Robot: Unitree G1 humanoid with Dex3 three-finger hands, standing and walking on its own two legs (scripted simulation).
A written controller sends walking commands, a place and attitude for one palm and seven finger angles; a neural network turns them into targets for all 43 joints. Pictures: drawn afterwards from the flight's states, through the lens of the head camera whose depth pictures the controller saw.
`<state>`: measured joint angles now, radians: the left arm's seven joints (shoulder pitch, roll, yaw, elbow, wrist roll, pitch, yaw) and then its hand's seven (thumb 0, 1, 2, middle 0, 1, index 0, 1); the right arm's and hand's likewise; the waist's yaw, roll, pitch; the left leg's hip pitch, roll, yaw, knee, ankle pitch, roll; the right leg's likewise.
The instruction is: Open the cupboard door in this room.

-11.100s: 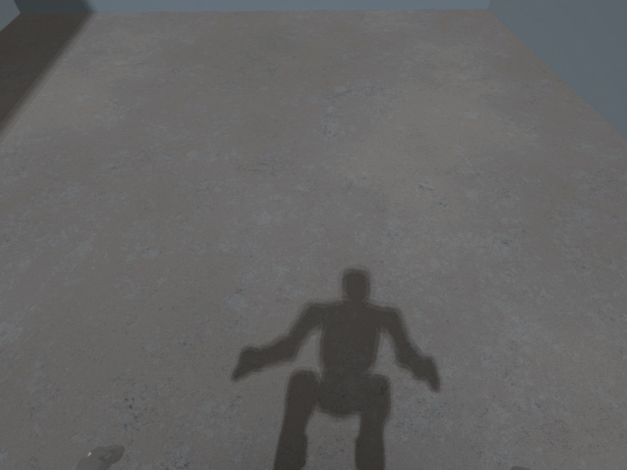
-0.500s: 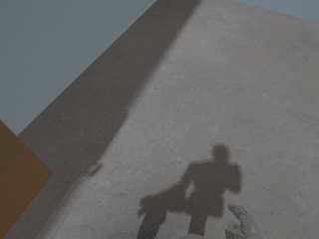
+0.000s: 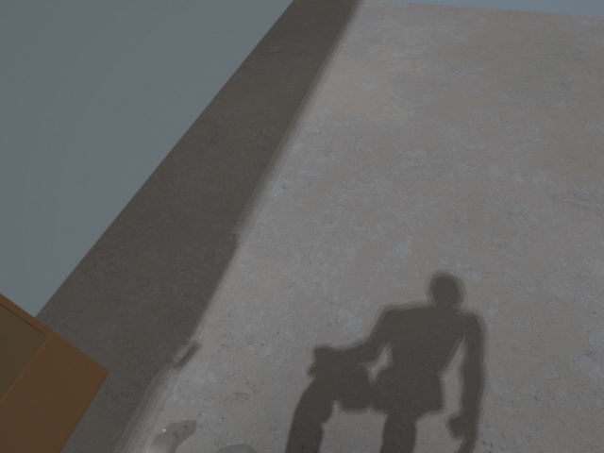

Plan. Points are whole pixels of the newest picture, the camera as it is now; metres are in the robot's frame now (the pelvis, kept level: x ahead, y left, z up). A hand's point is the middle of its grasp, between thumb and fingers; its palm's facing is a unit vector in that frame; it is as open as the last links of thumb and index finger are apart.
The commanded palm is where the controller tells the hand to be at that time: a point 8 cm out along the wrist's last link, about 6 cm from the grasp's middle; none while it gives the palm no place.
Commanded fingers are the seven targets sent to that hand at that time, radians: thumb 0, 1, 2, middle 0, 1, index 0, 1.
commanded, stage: turn to face it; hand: left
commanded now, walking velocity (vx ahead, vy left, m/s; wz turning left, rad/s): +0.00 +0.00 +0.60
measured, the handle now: out of the picture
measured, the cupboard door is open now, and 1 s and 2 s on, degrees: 0 0 0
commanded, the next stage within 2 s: take the last steps up to it in 1.84 s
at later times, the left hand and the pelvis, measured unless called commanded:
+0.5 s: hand out of the picture -0.02 +0.26 -0.16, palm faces +0.30 -0.91 -0.29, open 7.4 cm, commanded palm none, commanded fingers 0.00 0.90 0.90 -0.20 -0.30 -0.20 -0.30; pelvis -0.03 +0.02 +0.00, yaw +17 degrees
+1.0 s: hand out of the picture -0.13 +0.18 -0.17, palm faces +0.60 -0.76 -0.25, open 7.4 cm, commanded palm none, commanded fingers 0.00 0.90 0.90 -0.20 -0.30 -0.20 -0.30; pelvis -0.05 -0.01 -0.01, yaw +37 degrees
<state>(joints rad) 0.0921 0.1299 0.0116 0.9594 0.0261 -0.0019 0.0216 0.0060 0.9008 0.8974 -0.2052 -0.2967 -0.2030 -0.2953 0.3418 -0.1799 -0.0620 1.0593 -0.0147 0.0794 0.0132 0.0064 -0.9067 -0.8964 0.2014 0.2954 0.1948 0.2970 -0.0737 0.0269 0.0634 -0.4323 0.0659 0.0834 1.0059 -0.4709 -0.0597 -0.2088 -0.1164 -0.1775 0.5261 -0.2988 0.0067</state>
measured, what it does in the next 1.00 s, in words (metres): steps on the spot, turning left: left foot, then right foot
